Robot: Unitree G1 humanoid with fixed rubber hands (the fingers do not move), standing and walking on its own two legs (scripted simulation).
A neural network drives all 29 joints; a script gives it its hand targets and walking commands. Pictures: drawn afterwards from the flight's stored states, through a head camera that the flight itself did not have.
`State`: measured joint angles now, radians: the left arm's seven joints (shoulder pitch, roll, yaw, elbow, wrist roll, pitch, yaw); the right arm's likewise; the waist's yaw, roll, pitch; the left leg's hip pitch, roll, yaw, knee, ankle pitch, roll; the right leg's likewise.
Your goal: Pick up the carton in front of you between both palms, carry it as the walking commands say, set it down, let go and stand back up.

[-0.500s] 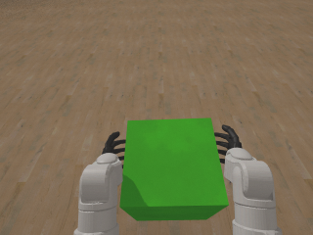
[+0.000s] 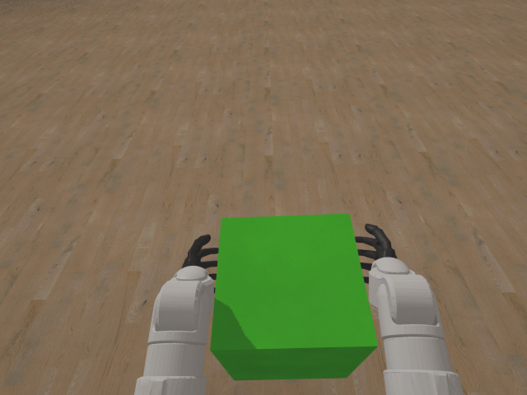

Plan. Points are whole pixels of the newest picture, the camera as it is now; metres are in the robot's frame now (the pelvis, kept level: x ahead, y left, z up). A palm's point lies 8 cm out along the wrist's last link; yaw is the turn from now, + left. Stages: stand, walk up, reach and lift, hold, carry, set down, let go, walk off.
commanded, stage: carry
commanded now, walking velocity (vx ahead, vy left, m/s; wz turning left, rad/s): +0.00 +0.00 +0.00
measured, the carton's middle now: (287, 303) +0.29 +0.00 -0.05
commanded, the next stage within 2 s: hold in 0.82 s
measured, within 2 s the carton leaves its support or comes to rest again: neither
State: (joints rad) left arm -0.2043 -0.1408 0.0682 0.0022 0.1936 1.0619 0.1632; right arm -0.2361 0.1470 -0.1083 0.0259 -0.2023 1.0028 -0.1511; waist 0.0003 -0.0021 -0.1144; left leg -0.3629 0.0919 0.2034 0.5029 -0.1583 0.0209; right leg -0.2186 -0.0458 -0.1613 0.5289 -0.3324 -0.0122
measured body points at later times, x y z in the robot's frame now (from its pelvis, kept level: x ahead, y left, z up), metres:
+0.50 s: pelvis -0.01 -0.01 +0.00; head -0.03 +0.00 +0.45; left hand +0.29 +0.14 +0.02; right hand +0.30 -0.16 +0.03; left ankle +0.07 +0.11 -0.73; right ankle -0.03 -0.10 -0.73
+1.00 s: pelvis -0.01 -0.01 +0.01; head -0.03 +0.00 +0.46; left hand +0.29 +0.11 +0.03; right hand +0.27 -0.19 +0.03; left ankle +0.06 +0.13 -0.73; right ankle -0.03 -0.10 -0.73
